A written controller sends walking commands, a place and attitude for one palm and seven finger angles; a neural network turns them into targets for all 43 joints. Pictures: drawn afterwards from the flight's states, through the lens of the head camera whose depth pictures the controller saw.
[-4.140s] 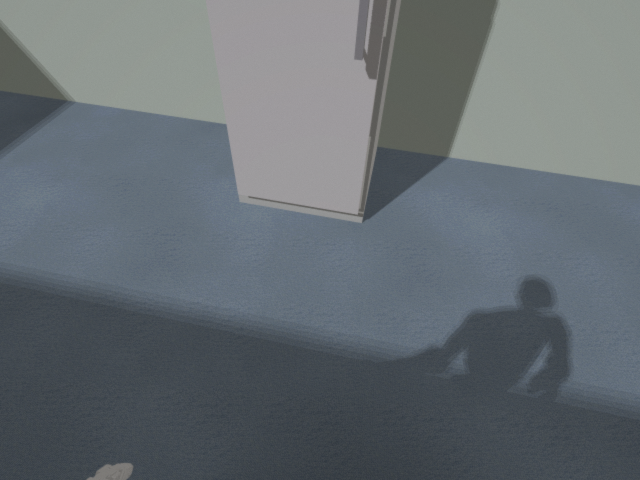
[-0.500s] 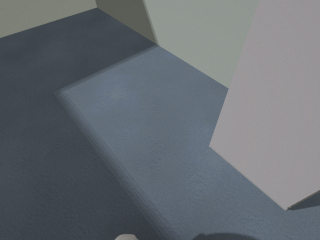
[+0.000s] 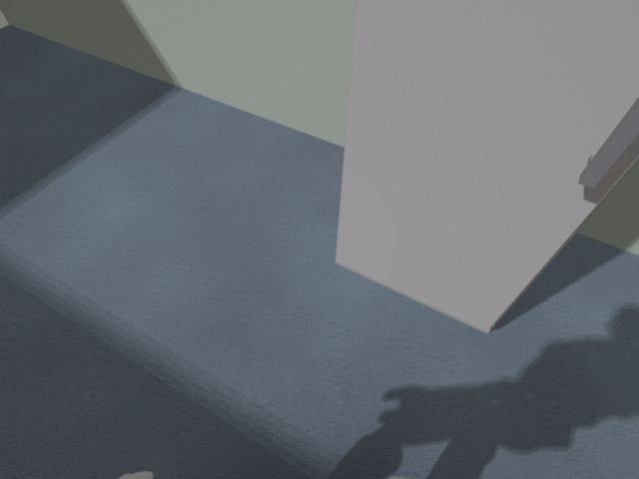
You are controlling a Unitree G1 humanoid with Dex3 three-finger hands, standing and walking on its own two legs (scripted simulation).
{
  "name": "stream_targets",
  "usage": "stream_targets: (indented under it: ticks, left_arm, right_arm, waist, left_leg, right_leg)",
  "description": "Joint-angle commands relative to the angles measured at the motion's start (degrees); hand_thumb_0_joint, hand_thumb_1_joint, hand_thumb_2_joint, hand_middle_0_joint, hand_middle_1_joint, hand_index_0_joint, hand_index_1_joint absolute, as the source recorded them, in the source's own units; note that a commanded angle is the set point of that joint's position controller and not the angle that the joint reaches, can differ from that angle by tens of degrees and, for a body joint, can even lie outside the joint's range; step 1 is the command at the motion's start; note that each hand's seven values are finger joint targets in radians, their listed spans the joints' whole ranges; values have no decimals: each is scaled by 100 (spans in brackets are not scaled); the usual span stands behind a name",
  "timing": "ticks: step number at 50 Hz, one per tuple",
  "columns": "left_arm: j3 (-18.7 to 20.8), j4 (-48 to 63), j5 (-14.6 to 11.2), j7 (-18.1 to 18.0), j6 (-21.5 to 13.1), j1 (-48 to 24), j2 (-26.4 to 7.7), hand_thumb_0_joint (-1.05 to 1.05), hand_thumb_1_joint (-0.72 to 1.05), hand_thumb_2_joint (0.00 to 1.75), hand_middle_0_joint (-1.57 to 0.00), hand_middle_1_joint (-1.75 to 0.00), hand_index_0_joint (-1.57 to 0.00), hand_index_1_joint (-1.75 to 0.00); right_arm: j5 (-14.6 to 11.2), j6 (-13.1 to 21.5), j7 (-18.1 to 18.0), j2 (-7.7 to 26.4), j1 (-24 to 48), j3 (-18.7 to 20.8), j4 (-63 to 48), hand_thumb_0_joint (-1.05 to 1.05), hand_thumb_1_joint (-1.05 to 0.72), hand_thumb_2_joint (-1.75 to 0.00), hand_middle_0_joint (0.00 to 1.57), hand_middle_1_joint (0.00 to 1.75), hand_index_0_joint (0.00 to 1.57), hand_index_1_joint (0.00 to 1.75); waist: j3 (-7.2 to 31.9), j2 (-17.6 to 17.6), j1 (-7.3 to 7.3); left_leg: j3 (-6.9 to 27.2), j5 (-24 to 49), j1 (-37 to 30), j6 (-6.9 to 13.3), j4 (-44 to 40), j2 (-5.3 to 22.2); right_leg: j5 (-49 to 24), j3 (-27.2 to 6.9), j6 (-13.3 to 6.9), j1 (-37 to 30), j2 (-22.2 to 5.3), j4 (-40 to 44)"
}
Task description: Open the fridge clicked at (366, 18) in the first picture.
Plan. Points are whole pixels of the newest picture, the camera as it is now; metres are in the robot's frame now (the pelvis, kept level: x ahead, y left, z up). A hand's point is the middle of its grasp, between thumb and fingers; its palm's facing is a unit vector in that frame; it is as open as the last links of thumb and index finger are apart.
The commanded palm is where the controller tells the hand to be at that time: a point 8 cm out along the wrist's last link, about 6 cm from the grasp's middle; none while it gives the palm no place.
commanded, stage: turn to face it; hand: right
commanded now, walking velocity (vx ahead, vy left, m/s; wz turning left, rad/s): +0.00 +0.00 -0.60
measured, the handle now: out of the picture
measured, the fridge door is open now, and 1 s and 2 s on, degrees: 0 0 0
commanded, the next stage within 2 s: take the last steps up to it in 0.60 s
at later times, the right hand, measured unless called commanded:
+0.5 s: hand out of the picture +0.06 -0.21 -0.14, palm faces +0.27 +0.91 -0.31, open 7.4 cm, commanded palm none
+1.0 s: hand out of the picture -0.10 -0.19 -0.18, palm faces +0.45 +0.87 -0.19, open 7.4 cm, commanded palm none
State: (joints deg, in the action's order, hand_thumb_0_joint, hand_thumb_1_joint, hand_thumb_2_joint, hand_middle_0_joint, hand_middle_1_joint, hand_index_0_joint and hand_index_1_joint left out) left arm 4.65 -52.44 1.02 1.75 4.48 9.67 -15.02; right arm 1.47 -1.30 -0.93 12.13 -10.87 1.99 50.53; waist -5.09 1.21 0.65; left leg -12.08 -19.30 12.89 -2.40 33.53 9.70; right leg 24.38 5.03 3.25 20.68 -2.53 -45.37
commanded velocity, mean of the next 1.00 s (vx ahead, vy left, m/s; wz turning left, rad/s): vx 0.10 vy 0.00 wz -0.30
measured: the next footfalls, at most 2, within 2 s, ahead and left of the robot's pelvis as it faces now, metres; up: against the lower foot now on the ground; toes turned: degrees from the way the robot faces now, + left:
right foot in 0.04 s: +0.03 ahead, -0.13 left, +0.00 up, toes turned -9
left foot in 0.46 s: +0.09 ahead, +0.11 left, +0.00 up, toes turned -11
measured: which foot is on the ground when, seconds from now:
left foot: down 0.00-0.04, up 0.06-0.44, down 0.46-0.90, up 0.92-1.00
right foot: up 0.00-0.02, down 0.04-0.46, up 0.48-0.88, down 0.90-1.00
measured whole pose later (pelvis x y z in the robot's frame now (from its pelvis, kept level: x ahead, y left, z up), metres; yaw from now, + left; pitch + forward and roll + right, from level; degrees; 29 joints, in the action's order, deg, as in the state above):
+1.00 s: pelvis +0.01 -0.02 +0.01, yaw -24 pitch -1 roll +1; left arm 1.4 -57.2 1.6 -0.3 -1.1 13.7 -9.3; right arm 1.4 -2.4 0.2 13.8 -19.9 2.9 61.7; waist -1.3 3.0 -1.6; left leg -6.3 -25.0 21.7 -1.5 52.3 5.1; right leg 19.9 5.0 -2.3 7.3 -1.0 -28.0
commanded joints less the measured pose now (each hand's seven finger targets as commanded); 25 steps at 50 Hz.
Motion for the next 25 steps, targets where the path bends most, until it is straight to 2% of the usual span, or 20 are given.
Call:
stream_targets:
  ticks: [1,2,3,4,5,6,7,8,9,12,13,15,19,20,21,22,23,24,25]
  left_arm:
    - [132,418,-5,1,-309,370,-737,0,90,90,-20,-30,-20,-30]
    - [307,414,44,-33,-368,688,-1455,0,90,90,-20,-30,-20,-30]
    - [356,302,-31,-46,-324,1098,-1746,0,90,90,-20,-30,-20,-30]
    - [324,199,-28,-145,-378,1205,-1563,0,90,90,-20,-30,-20,-30]
    - [276,231,1,-213,-382,921,-1403,0,90,90,-20,-30,-20,-30]
    - [201,315,19,-228,-390,556,-1173,0,90,90,-20,-30,-20,-30]
    - [144,413,23,-231,-404,250,-1040,0,90,90,-20,-30,-20,-30]
    - [122,433,6,-232,-420,111,-989,0,90,90,-20,-30,-20,-30]
    - [127,471,12,-224,-423,61,-1020,0,90,90,-20,-30,-20,-30]
    - [145,458,14,-211,-395,93,-1031,0,90,90,-20,-30,-20,-30]
    - [146,435,16,-210,-380,155,-1028,0,90,90,-20,-30,-20,-30]
    - [169,426,34,-204,-357,164,-1056,0,90,90,-20,-30,-20,-30]
    - [187,474,45,-189,-303,-60,-1023,0,90,90,-20,-30,-20,-30]
    - [185,491,27,-187,-294,-142,-1018,0,90,90,-20,-30,-20,-30]
    - [184,512,-5,-175,-290,-210,-937,0,90,90,-20,-30,-20,-30]
    - [146,530,-63,-147,-304,-58,-654,0,90,90,-20,-30,-20,-30]
    - [58,660,-68,-118,-304,109,-240,0,90,90,-20,-30,-20,-30]
    - [155,589,-11,-148,-216,88,-571,0,90,90,-20,-30,-20,-30]
    - [175,483,-7,-127,-155,13,-497,0,90,90,-20,-30,-20,-30]
  right_arm:
    - [-60,16,-37,1277,-254,408,-295,0,-90,-90,20,30,20,30]
    - [-99,-1,23,896,-242,358,-524,0,-90,-90,20,30,20,30]
    - [-38,-31,2,765,182,238,-763,0,-90,-90,20,30,20,30]
    - [-40,-68,-50,731,411,266,-721,0,-90,-90,20,30,20,30]
    - [-69,-49,-46,748,539,298,-640,0,-90,-90,20,30,20,30]
    - [-77,-39,-15,773,508,314,-547,0,-90,-90,20,30,20,30]
    - [-75,-42,10,768,313,325,-450,0,-90,-90,20,30,20,30]
    - [-78,-39,39,756,191,330,-379,0,-90,-90,20,30,20,30]
    - [-81,-47,45,744,98,323,-352,0,-90,-90,20,30,20,30]
    - [-87,-78,30,731,158,299,-385,0,-90,-90,20,30,20,30]
    - [-84,-76,30,730,268,293,-411,0,-90,-90,20,30,20,30]
    - [-97,-62,16,663,301,271,-469,0,-90,-90,20,30,20,30]
    - [-128,4,-16,643,-27,243,-421,0,-90,-90,20,30,20,30]
    - [-130,36,-21,658,-245,248,-373,0,-90,-90,20,30,20,30]
    - [-115,81,-40,722,-525,270,-311,0,-90,-90,20,30,20,30]
    - [-49,165,-70,1047,-684,321,-284,0,-90,-90,20,30,20,30]
    - [39,225,-115,1630,-694,417,-329,0,-90,-90,20,30,20,30]
    - [-30,201,-114,1559,-694,397,-359,0,-90,-90,20,30,20,30]
    - [-30,176,-120,1392,-311,374,-416,0,-90,-90,20,30,20,30]
  waist:
    - [1129,330,146]
    - [1320,-1538,325]
    - [1308,-1669,505]
    - [1394,-1582,567]
    - [1080,-1503,483]
    - [832,-1287,325]
    - [812,-1154,138]
    - [878,-977,76]
    - [939,-1012,43]
    - [824,-948,88]
    - [745,-903,138]
    - [794,-925,140]
    - [804,-1065,3]
    - [837,-1014,-118]
    - [901,-796,-267]
    - [1021,98,-301]
    - [977,1746,-277]
    - [990,1427,-311]
    - [668,1272,-171]
  left_leg:
    - [228,2455,-6,204,747,839]
    - [42,-383,1733,-272,2110,39]
    - [517,-1963,2256,-318,2917,-160]
    - [1014,-1747,2423,-294,3295,-176]
    - [1133,-1406,2465,-289,3494,-169]
    - [1185,-1028,2319,-296,3489,-177]
    - [1166,-720,2162,-309,3416,-216]
    - [1111,-566,2004,-325,3282,-256]
    - [1111,-511,1911,-342,3093,-299]
    - [1100,-482,1773,-358,2544,-425]
    - [1094,-522,1719,-349,2391,-460]
    - [1105,-585,1541,-326,1932,-548]
    - [986,-360,574,-220,714,-801]
    - [940,62,196,-203,187,-842]
    - [938,692,-383,-187,-619,-765]
    - [1647,1107,-1125,-9,-1374,-43]
    - [3270,2413,-1538,660,-1638,1582]
    - [3087,2138,-687,1010,-1689,1784]
    - [2953,1467,-139,1039,-1793,1484]
  right_leg:
    - [-1739,-42,-200,-1512,-109,2177]
    - [-3821,-2104,-917,-2598,-1664,2318]
    - [-5110,-2504,-1481,-2544,-2363,2249]
    - [-5317,-2582,-1544,-2421,-2161,2192]
    - [-5027,-2283,-1498,-2107,-1881,2178]
    - [-4781,-1945,-1361,-1724,-1564,2214]
    - [-4627,-1662,-1237,-1614,-1319,2225]
    - [-4505,-1510,-1189,-1601,-1212,2232]
    - [-4341,-1446,-1174,-1574,-1124,2260]
    - [-3774,-1659,-1263,-1501,-1107,2392]
    - [-3671,-1779,-1276,-1425,-1100,2420]
    - [-3585,-1954,-1327,-1417,-1105,2373]
    - [-3685,-2162,-1229,-934,-955,2097]
    - [-3544,-2128,-1126,-757,-853,1930]
    - [-3061,-2029,-935,-437,-682,1629]
    - [-1944,-1629,-561,216,-222,835]
    - [746,-699,-90,1300,693,-581]
    - [1001,-1045,-155,946,405,-1547]
    - [715,-1057,-162,907,329,-2180]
